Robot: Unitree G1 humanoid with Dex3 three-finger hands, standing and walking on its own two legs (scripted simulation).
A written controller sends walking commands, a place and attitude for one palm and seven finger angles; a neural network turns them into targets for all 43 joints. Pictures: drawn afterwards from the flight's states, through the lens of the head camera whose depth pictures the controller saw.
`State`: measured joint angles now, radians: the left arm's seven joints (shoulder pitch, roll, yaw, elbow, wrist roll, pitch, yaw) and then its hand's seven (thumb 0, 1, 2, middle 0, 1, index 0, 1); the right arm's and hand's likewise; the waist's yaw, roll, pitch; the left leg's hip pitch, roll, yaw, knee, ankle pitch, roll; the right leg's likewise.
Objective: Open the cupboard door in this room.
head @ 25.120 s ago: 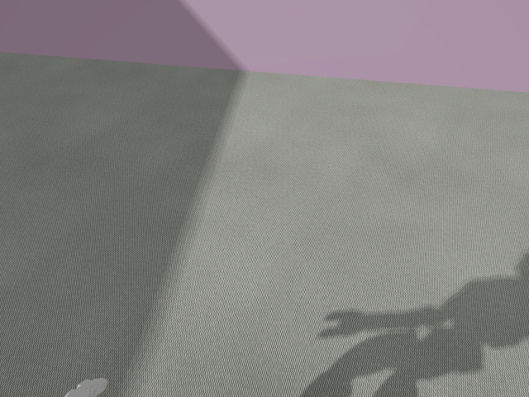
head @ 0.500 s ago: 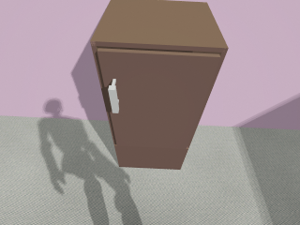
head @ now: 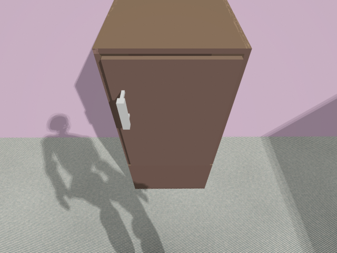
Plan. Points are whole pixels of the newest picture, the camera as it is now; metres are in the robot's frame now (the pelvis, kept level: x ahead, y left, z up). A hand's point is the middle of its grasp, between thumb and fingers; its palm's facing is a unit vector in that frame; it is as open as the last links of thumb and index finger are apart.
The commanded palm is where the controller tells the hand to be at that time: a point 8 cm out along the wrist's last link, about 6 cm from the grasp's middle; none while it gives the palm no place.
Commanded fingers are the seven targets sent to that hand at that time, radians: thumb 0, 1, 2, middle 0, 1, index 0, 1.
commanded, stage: come to a stop and stand still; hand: left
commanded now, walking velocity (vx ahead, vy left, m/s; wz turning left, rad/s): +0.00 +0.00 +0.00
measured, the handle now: (124, 110) +0.53 +0.19 -0.01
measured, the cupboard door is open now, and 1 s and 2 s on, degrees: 0 0 0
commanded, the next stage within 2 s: look again from close up in 0.76 s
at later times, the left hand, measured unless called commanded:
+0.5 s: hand out of the picture -0.04 +0.21 -0.18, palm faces +0.05 -0.98 -0.18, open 7.4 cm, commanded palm none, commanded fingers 0.00 0.90 0.90 -0.20 -0.30 -0.20 -0.30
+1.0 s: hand out of the picture -0.12 +0.20 -0.18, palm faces +0.08 -0.99 -0.12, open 7.4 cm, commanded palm none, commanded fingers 0.00 0.90 0.90 -0.20 -0.30 -0.20 -0.30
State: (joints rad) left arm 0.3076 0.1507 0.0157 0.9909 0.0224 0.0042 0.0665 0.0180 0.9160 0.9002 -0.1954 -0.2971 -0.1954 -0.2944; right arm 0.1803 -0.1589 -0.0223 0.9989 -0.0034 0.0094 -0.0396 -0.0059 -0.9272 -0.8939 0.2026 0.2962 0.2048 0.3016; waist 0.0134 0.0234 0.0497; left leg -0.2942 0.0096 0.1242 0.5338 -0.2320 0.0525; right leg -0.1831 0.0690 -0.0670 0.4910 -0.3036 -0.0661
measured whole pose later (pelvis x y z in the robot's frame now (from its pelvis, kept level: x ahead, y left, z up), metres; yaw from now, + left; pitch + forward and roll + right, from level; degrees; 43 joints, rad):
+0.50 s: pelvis -0.04 +0.04 +0.00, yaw +2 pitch -1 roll -1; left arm 0.35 0.17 0.00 0.97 0.02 0.01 0.04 0.01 0.91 0.90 -0.20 -0.30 -0.20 -0.29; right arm 0.35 -0.16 -0.01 1.02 -0.02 0.02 0.00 0.01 -0.91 -0.89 0.20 0.30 0.20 0.30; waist -0.01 -0.02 0.01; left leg -0.32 -0.05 0.11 0.46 -0.15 0.11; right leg -0.24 0.01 -0.07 0.51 -0.27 -0.04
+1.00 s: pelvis -0.04 +0.06 +0.00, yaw +2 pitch -1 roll -1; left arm 0.45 0.13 -0.02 1.09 0.03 0.00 0.04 0.01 0.91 0.90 -0.19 -0.30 -0.19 -0.29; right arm 0.26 -0.16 -0.01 1.07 -0.01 0.00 -0.01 0.00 -0.92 -0.89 0.20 0.30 0.20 0.30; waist 0.02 -0.03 -0.01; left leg -0.28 -0.08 0.12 0.38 -0.11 0.12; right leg -0.21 0.00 -0.05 0.46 -0.23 -0.01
